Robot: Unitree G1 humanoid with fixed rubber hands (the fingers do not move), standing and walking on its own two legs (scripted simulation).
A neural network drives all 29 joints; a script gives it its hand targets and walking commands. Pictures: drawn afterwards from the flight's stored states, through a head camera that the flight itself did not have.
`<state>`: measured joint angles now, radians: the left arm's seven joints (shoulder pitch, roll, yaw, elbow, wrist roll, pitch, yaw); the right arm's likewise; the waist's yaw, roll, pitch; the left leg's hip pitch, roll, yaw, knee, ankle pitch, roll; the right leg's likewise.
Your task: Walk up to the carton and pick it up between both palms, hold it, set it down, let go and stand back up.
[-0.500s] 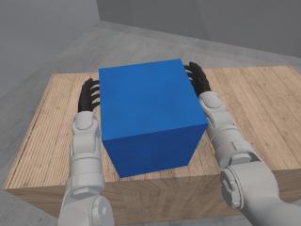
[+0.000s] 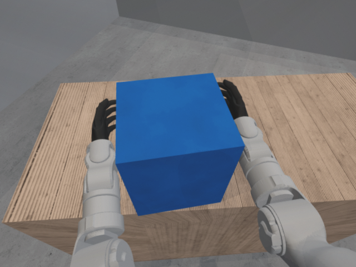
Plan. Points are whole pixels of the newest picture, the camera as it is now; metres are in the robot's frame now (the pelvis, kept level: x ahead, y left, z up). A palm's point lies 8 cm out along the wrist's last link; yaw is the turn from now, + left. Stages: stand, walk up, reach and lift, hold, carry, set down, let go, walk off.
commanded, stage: set down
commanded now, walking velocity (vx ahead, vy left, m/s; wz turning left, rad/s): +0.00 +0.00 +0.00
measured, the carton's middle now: (173, 148) +0.35 +0.07 +0.06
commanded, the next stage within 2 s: none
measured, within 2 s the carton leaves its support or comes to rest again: rests again in 0.12 s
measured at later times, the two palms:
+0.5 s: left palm (82, 152) +0.30 +0.26 +0.09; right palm (231, 117) +0.41 -0.05 +0.12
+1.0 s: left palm (76, 176) +0.25 +0.25 +0.08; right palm (263, 159) +0.34 -0.13 +0.08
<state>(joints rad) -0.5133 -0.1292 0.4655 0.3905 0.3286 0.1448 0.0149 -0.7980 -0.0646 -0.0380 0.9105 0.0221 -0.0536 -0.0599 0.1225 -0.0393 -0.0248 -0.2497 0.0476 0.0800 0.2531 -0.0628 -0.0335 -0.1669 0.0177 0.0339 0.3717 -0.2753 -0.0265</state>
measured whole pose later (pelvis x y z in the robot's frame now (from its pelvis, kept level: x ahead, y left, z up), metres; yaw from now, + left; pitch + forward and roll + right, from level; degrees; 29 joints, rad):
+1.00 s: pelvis -0.05 +0.01 +0.00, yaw -1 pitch +0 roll +0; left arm -0.30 -0.05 0.29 0.22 0.09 0.34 0.18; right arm -0.53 -0.23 0.06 0.78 0.26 0.06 0.00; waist 0.13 -0.04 -0.05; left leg -0.27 0.08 0.08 0.30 -0.04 -0.03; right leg -0.17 0.04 0.04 0.37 -0.21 -0.03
